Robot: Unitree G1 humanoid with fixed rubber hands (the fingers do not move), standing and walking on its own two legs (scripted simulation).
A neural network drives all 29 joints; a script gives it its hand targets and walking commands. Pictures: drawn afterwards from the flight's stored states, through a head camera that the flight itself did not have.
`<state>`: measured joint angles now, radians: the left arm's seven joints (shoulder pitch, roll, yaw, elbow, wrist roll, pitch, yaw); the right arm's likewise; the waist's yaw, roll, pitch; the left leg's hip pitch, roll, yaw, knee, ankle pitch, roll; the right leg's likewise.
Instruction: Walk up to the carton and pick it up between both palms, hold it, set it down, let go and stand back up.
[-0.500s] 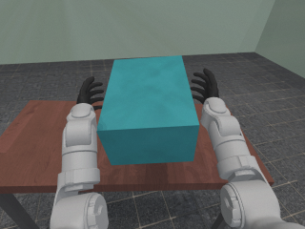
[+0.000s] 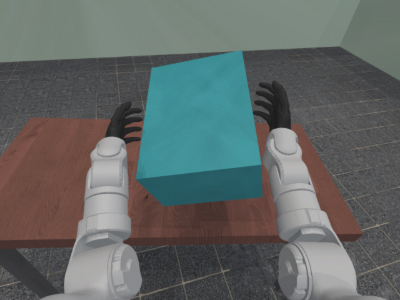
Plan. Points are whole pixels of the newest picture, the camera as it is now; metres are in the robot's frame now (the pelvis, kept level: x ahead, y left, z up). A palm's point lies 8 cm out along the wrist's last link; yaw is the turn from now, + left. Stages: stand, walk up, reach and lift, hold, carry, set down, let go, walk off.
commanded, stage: set down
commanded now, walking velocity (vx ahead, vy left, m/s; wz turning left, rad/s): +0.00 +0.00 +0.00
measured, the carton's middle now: (203, 127) +0.47 -0.03 +0.11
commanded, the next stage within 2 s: none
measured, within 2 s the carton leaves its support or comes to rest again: neither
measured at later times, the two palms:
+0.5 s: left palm (120, 144) +0.39 +0.15 +0.13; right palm (279, 141) +0.35 -0.17 +0.17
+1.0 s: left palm (118, 152) +0.43 +0.17 +0.07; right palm (256, 149) +0.39 -0.14 +0.11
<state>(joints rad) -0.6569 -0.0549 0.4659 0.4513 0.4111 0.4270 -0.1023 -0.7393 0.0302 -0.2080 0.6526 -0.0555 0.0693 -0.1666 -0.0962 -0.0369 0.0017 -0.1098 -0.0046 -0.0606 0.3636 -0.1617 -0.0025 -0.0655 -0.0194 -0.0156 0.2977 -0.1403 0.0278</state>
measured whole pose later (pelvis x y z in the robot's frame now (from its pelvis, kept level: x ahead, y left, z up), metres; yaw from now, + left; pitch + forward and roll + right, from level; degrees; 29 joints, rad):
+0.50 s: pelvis -0.01 +0.00 +0.00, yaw +0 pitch -6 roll -1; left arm -0.72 0.01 0.47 0.72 0.37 0.28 -0.11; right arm -0.68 0.08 -0.31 0.76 -0.13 -0.09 -0.19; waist -0.10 -0.07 0.01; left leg -0.10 0.00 -0.06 0.36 -0.16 0.00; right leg -0.05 -0.02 -0.02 0.29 -0.14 0.03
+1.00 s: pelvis +0.04 +0.01 +0.00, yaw +0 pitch -3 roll -1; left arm -0.66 0.06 0.45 0.86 0.37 0.07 -0.08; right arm -0.62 0.17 -0.35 0.81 -0.18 -0.23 -0.22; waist -0.10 -0.06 0.03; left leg -0.10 0.00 -0.06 0.36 -0.21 0.00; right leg -0.05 -0.02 -0.02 0.29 -0.16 0.05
